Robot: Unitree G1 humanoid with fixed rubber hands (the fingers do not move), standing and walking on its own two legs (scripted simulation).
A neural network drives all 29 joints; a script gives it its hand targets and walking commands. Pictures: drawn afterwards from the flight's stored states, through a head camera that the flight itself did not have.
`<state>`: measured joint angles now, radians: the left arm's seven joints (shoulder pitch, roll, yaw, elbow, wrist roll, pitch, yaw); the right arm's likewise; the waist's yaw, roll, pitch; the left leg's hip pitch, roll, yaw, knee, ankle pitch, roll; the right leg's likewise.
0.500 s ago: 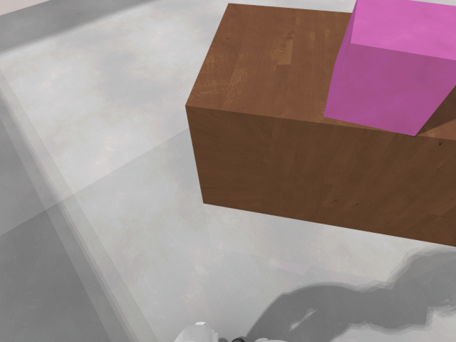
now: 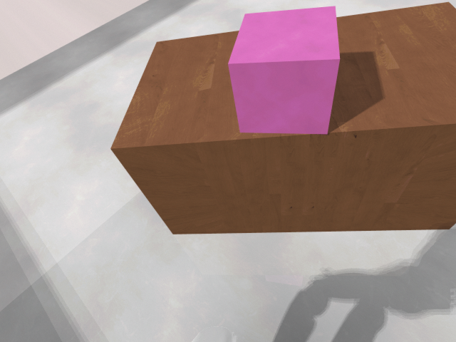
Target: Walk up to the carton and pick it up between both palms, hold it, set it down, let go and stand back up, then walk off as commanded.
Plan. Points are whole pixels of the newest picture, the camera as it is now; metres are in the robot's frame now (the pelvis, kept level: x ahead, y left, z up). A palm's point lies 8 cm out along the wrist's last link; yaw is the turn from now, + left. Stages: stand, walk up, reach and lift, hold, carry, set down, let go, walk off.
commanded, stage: walk up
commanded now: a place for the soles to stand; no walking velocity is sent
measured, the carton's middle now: (285, 72) +0.81 -0.10 +0.00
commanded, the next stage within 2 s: none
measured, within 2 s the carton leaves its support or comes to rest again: neither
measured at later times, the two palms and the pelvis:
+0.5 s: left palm out of the picture +0.06 +0.36 -0.08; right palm out of the picture +0.11 -0.24 -0.16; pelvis +0.03 +0.04 -0.02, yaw +0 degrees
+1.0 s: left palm out of the picture +0.02 +0.47 -0.13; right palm out of the picture +0.12 -0.13 -0.07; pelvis +0.00 +0.18 +0.01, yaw +3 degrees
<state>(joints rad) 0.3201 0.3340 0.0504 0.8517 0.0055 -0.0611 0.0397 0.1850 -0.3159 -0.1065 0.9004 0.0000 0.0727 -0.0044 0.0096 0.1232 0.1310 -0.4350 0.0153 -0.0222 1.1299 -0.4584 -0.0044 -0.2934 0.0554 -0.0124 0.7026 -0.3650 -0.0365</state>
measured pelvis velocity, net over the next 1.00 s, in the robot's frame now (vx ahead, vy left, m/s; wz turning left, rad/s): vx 0.00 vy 0.18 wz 0.05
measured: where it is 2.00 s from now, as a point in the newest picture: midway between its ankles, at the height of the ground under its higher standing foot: outside the picture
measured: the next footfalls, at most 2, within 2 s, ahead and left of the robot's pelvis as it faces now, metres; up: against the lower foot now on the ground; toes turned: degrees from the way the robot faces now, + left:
left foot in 0.62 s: +0.09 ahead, +0.20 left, +0.00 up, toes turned +2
right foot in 1.04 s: +0.08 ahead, +0.06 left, +0.00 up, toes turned +5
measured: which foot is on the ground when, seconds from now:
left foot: up 0.00-0.60, down 0.62-1.00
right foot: down 0.00-0.64, up 0.66-1.00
